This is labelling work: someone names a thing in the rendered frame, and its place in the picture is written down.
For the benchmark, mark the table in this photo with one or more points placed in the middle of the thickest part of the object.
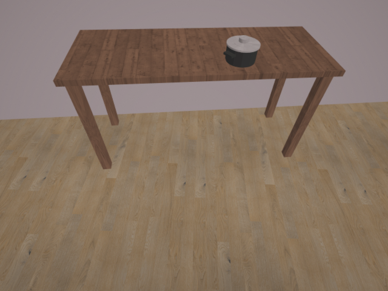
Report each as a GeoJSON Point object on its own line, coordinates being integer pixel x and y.
{"type": "Point", "coordinates": [162, 55]}

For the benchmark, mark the lid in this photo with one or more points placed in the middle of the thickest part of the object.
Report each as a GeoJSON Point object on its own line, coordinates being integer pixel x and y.
{"type": "Point", "coordinates": [234, 44]}

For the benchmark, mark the pot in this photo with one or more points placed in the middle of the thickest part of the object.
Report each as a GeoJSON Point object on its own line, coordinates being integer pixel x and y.
{"type": "Point", "coordinates": [239, 59]}

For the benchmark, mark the knob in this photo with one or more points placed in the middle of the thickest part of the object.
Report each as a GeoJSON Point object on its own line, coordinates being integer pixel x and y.
{"type": "Point", "coordinates": [244, 39]}

